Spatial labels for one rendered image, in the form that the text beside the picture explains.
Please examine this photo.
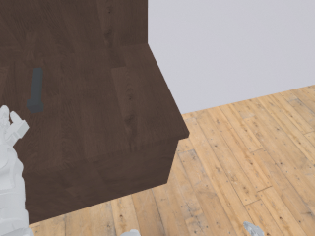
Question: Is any robot right hand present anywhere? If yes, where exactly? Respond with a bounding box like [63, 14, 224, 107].
[243, 221, 265, 236]

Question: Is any counter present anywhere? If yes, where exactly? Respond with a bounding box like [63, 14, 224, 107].
[0, 0, 190, 225]

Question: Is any robot left hand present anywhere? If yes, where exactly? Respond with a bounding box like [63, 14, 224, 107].
[0, 105, 29, 147]

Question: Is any robot left forearm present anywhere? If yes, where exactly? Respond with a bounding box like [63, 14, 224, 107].
[0, 144, 29, 236]

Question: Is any robot left shin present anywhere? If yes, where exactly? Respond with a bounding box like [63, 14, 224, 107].
[130, 229, 140, 234]

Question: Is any tap lever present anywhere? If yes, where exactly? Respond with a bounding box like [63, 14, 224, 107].
[26, 67, 44, 114]

